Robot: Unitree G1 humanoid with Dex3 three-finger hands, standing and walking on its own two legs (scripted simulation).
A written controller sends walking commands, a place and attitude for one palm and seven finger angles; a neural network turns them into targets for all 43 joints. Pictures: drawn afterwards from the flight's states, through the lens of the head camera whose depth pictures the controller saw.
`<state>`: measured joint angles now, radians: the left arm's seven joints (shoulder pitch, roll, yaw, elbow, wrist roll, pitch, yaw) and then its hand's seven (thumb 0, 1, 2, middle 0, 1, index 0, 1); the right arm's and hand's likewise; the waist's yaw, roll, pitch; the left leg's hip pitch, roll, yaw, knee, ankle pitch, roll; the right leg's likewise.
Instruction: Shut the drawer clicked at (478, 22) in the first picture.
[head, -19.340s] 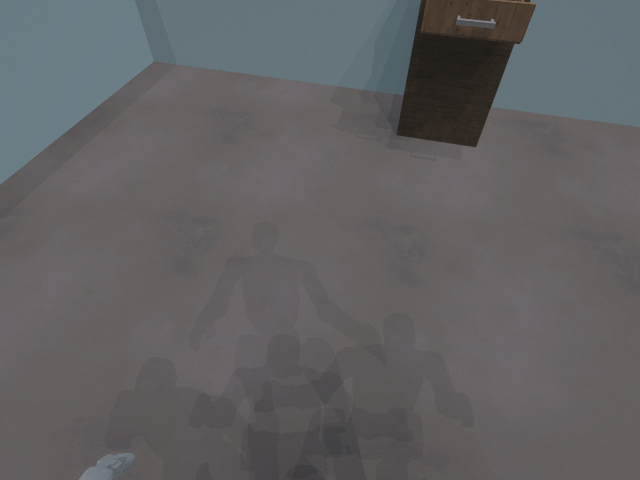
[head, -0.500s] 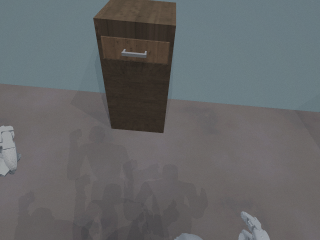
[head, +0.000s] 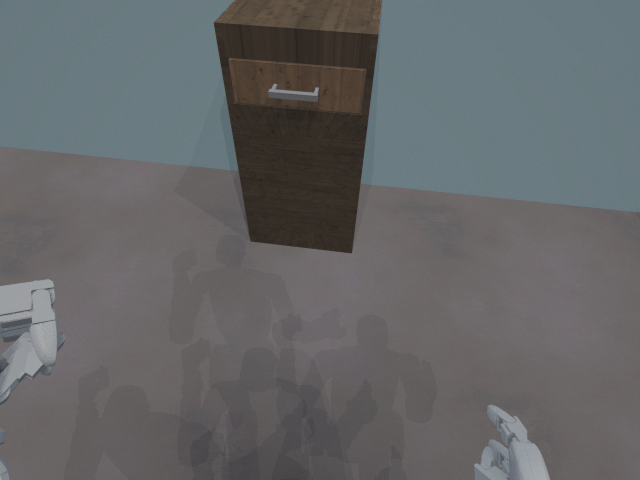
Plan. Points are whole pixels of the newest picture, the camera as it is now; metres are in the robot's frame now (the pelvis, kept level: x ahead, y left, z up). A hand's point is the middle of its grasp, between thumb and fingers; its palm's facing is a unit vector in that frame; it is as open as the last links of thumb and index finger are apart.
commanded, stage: stop stepping back and stand still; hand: left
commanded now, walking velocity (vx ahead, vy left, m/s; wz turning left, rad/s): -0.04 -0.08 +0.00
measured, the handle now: (294, 92) +1.11 +0.11 -0.05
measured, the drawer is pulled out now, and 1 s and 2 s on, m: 0.00 0.00 0.00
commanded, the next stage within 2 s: let the arm hang, fingers relaxed in 0.56 s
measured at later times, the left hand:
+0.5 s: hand (98, 288) +0.25 +0.23 +0.17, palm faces +0.31 -0.80 -0.52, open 3.3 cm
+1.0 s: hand out of the picture +0.07 +0.20 -0.16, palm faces -0.01 -0.97 -0.24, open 3.3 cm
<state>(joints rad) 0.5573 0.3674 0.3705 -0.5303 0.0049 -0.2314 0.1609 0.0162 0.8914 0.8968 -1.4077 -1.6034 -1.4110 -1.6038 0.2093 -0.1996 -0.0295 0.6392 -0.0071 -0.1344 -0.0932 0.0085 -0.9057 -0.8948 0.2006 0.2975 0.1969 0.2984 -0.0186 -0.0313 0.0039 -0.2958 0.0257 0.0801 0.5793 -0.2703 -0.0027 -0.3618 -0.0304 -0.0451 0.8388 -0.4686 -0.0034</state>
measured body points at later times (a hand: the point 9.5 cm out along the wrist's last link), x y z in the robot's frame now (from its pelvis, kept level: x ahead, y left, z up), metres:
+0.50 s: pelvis +0.05 +0.00 +0.01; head +0.09 -0.01 +0.46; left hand +0.23 +0.27 +0.20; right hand +0.22 -0.24 -0.08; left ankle +0.04 +0.11 -0.73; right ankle +0.01 -0.09 -0.73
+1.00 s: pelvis +0.01 +0.01 +0.01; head +0.04 +0.02 +0.46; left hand +0.07 +0.26 -0.14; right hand +0.07 -0.23 -0.13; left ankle +0.04 +0.11 -0.73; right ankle +0.01 -0.09 -0.73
